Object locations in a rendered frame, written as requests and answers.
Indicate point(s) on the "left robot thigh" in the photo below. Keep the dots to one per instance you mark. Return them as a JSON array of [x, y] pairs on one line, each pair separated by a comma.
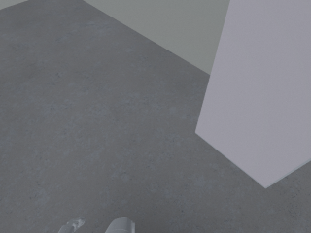
[[121, 225]]

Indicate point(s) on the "fridge door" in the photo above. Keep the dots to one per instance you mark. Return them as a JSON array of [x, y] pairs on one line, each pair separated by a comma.
[[257, 105]]

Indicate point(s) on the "left robot hand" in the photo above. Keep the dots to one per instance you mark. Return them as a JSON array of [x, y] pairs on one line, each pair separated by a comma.
[[72, 225]]

